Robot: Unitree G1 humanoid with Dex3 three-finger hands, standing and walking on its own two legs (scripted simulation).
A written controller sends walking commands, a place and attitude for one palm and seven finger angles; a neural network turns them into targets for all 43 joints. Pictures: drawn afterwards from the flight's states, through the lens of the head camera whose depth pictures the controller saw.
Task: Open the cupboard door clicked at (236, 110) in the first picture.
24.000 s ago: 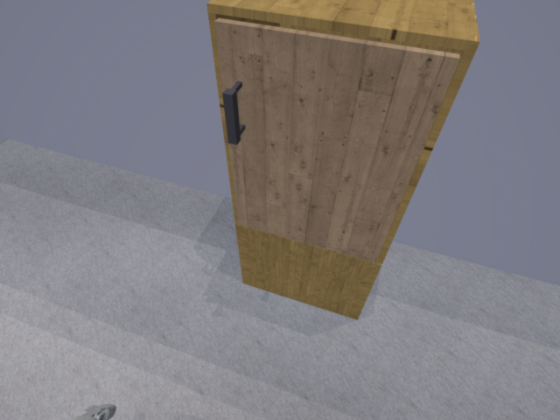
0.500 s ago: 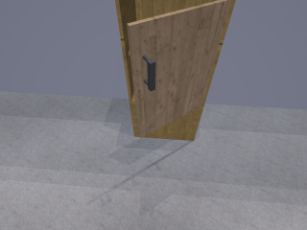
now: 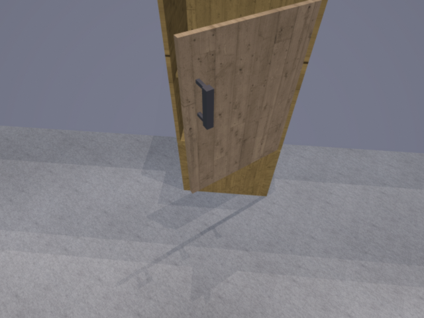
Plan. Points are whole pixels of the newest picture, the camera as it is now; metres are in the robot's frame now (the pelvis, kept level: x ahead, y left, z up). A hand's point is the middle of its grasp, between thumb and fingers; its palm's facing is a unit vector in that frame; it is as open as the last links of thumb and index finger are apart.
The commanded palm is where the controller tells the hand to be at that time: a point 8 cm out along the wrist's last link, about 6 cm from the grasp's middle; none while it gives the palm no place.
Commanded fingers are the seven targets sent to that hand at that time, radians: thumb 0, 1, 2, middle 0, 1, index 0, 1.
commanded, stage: walk to a spot facing it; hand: left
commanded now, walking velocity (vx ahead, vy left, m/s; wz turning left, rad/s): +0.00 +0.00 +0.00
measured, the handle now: (204, 104) +0.60 +0.05 +0.07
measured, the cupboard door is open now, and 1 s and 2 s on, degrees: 37 37 37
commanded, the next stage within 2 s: none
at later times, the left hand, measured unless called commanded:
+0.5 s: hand out of the picture +0.07 +0.17 -0.18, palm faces -0.12 -0.95 -0.29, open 7.4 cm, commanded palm none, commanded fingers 0.00 0.90 0.90 -0.20 -0.30 -0.20 -0.30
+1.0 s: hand (144, 300) +0.19 +0.17 -0.19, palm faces -0.39 -0.89 -0.22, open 7.4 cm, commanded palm none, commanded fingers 0.00 0.90 0.90 -0.20 -0.30 -0.20 -0.30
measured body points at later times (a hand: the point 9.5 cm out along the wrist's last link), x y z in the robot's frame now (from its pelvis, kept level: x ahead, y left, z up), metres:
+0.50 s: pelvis +0.00 -0.03 -0.02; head +0.05 -0.07 +0.42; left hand +0.08 +0.22 -0.16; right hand +0.01 -0.28 -0.19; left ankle -0.01 +0.10 -0.72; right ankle -0.01 -0.11 -0.75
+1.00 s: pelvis +0.05 +0.00 -0.01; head +0.12 +0.00 +0.43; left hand +0.21 +0.22 -0.17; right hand +0.06 -0.27 -0.13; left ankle +0.11 +0.11 -0.75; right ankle -0.03 -0.10 -0.71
